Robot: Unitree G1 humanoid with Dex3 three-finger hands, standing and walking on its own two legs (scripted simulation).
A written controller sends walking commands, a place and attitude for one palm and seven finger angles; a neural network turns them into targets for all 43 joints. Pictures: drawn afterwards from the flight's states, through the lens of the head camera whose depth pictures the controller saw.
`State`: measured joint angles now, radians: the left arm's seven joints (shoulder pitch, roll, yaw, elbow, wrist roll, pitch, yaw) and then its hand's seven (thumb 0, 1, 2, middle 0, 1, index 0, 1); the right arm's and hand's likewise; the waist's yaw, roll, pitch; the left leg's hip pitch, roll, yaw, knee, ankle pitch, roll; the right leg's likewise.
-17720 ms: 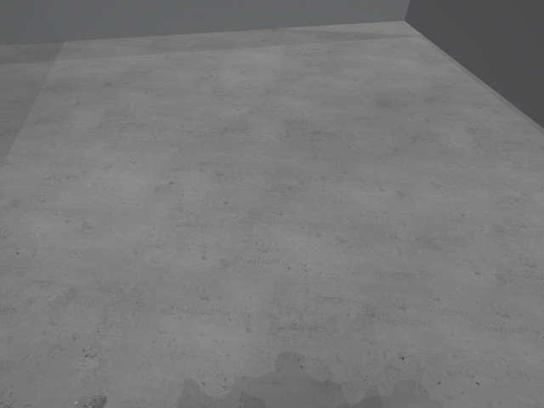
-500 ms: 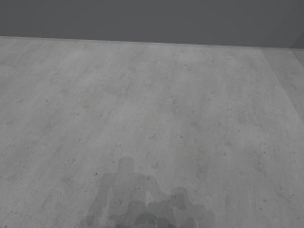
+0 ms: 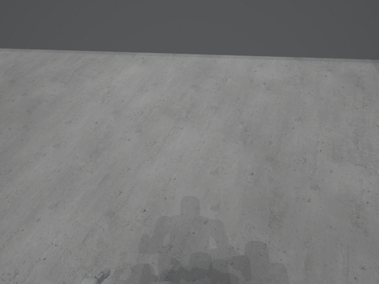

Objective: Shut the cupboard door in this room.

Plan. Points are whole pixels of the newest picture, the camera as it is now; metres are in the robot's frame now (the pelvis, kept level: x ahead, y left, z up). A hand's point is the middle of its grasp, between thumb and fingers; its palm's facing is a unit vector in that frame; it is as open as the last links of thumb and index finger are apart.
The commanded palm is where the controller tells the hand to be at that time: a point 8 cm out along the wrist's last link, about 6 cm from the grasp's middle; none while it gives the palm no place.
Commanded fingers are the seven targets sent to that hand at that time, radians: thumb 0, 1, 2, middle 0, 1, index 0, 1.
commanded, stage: turn or walk to find it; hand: left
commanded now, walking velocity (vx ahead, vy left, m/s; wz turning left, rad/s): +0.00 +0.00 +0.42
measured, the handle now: out of the picture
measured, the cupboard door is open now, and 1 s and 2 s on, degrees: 71 71 71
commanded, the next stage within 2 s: none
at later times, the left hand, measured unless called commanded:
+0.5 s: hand out of the picture -0.05 +0.25 -0.18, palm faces +0.27 -0.93 -0.26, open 7.4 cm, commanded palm none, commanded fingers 0.00 0.90 0.90 -0.20 -0.30 -0.20 -0.30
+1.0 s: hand out of the picture -0.02 +0.19 -0.14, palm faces +0.41 -0.87 -0.28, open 7.4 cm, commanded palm none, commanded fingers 0.00 0.90 0.90 -0.20 -0.30 -0.20 -0.30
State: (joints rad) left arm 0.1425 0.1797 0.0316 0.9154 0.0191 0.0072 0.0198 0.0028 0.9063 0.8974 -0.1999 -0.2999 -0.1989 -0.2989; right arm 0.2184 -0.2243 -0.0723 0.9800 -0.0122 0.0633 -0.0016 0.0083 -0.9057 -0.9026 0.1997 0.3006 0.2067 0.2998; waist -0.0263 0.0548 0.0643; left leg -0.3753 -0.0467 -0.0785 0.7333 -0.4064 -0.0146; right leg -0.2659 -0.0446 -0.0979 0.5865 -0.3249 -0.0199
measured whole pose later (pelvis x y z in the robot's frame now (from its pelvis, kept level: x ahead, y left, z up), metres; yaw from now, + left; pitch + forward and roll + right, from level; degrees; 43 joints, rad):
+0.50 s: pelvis -0.02 +0.03 +0.00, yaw +12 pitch -1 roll +0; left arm 0.25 0.26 0.07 1.01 0.02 0.07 0.03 0.00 0.91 0.90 -0.20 -0.30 -0.20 -0.30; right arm 0.11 -0.21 -0.05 0.95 -0.01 0.03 0.00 0.01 -0.91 -0.90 0.20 0.30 0.20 0.30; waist 0.04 -0.05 0.09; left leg -0.27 0.01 0.07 0.60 -0.32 0.02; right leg -0.37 -0.13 -0.14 0.94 -0.55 0.06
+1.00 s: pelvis -0.02 -0.01 +0.01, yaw +25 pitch +0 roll +2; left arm 0.19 0.16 0.03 0.92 0.02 0.01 0.02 0.00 0.90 0.90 -0.20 -0.30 -0.20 -0.30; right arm 0.20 -0.25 -0.09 0.98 -0.02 0.08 0.01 0.01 -0.91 -0.90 0.20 0.30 0.20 0.30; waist -0.02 0.05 0.08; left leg -0.50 -0.03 -0.05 1.12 -0.40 -0.04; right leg -0.23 -0.07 -0.14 0.54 -0.31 -0.03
